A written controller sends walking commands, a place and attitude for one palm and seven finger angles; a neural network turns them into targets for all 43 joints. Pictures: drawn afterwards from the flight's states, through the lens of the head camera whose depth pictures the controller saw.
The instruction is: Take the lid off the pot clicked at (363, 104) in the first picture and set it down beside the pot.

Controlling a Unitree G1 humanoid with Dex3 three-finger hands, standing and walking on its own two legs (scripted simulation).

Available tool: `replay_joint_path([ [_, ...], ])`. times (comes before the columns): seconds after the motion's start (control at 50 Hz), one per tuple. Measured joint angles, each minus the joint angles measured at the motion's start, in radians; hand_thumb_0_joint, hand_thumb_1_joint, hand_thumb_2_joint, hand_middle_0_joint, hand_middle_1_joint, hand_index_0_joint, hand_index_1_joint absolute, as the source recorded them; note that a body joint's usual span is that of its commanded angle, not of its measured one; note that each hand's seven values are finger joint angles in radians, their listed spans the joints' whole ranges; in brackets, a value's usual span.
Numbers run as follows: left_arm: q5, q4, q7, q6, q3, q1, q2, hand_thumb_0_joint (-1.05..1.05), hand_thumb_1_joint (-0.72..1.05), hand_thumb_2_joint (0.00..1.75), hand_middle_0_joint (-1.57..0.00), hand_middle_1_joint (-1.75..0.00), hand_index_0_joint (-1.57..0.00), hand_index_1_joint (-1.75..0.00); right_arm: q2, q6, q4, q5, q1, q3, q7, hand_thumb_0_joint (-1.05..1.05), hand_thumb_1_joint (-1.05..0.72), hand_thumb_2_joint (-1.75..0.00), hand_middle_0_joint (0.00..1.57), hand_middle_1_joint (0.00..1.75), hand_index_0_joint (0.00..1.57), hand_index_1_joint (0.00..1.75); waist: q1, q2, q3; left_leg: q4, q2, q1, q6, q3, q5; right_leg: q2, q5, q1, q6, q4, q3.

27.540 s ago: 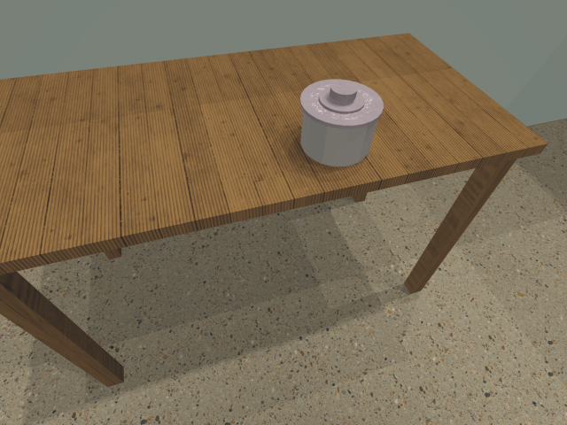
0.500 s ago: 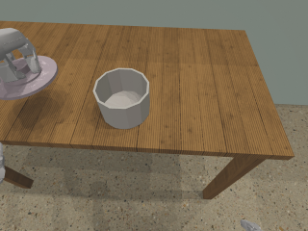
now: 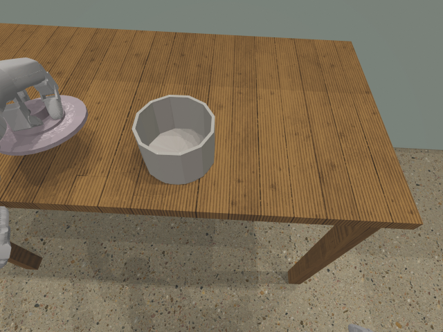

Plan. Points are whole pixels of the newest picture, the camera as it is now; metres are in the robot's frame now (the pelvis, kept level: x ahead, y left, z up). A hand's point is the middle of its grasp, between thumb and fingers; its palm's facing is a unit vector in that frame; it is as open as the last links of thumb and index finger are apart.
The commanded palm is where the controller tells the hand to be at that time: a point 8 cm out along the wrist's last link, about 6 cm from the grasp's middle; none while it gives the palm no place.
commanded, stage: lower the lid onto the table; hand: left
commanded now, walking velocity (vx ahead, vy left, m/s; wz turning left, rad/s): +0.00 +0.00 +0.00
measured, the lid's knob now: (32, 111) +0.46 +0.34 +0.12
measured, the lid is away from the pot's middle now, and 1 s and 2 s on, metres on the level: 0.24 0.24 0.24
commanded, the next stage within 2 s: open the fingers wide in 1.68 s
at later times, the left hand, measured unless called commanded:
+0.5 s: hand (37, 125) +0.43 +0.32 +0.11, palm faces -0.48 -0.13 -0.87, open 5.9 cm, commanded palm +0.46 +0.33 +0.20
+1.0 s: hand (47, 139) +0.43 +0.32 +0.08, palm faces -0.52 -0.11 -0.84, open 5.8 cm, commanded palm +0.48 +0.33 +0.16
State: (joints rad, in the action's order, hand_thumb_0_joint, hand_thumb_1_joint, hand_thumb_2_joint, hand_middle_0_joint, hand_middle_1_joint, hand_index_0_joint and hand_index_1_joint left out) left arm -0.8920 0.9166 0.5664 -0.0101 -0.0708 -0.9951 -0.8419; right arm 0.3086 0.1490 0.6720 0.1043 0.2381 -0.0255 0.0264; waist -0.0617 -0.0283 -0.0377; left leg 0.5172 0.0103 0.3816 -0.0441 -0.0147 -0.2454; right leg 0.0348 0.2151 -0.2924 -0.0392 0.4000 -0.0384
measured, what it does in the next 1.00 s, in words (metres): stands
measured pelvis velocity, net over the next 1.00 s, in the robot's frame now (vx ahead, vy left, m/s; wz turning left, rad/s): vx -0.01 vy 0.01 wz -0.02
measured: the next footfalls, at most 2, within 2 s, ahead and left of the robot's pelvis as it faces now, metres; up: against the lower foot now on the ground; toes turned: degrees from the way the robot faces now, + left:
none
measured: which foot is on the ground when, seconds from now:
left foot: down 0.00-1.00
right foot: down 0.00-1.00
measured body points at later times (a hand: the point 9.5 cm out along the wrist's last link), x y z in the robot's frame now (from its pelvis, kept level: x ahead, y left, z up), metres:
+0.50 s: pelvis +0.00 +0.00 +0.00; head +0.07 +0.01 +0.44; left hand +0.45 +0.33 +0.16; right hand +0.06 -0.27 -0.12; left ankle +0.01 +0.09 -0.74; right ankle -0.01 -0.16 -0.74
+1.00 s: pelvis -0.01 +0.01 -0.01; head +0.06 +0.02 +0.43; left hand +0.45 +0.32 +0.13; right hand +0.04 -0.27 -0.13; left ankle +0.01 +0.09 -0.74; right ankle -0.01 -0.16 -0.74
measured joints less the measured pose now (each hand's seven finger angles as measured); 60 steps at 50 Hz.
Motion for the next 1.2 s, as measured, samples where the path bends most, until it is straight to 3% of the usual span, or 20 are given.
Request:
replay_joint_path([
  [0.26, -0.008, 0.012, -0.019, -0.045, 0.044, 0.037, -0.008, 0.00, 0.18, 1.03, -0.54, -0.75, -0.95, -0.98, -0.001, -0.002, 0.001, -0.003, 0.022, 0.003, -0.001, 0.01, -0.90, -0.89, 0.20, 0.29, 0.20, 0.30, -0.015, 0.003, 0.010, 0.023, -0.003, 0.025, -0.002, 0.006, -0.011, -0.002, 0.006, -0.025, -0.001, 0.018, 0.007],
  [0.38, -0.010, 0.039, -0.021, -0.043, 0.013, 0.025, 0.001, 0.00, 0.18, 1.03, -0.54, -0.75, -0.95, -0.98, -0.002, 0.003, 0.006, -0.002, 0.025, 0.003, -0.001, 0.01, -0.90, -0.89, 0.20, 0.29, 0.20, 0.30, -0.011, 0.001, 0.011, 0.037, -0.002, 0.039, -0.004, 0.004, -0.015, -0.002, 0.010, -0.038, -0.001, 0.030, 0.005],
  [0.88, -0.027, 0.093, -0.050, -0.102, -0.006, 0.040, 0.025, -0.01, 0.18, 1.03, -0.53, -0.75, -0.95, -0.98, -0.005, -0.010, 0.015, -0.005, 0.043, -0.002, 0.015, 0.01, -0.90, -0.89, 0.20, 0.29, 0.20, 0.30, -0.017, 0.006, 0.028, 0.096, -0.005, 0.093, -0.008, 0.008, -0.034, -0.005, 0.028, -0.094, -0.001, 0.088, 0.011],
  [1.2, -0.041, 0.141, -0.079, -0.132, 0.002, 0.053, 0.016, -0.01, 0.18, 1.03, -0.53, -0.75, -0.95, -0.98, -0.003, -0.039, 0.026, -0.003, 0.073, -0.010, 0.040, 0.01, -0.90, -0.89, 0.20, 0.29, 0.20, 0.30, -0.034, 0.011, 0.037, 0.139, -0.011, 0.136, -0.011, 0.018, -0.055, -0.010, 0.043, -0.140, -0.002, 0.131, 0.023],
])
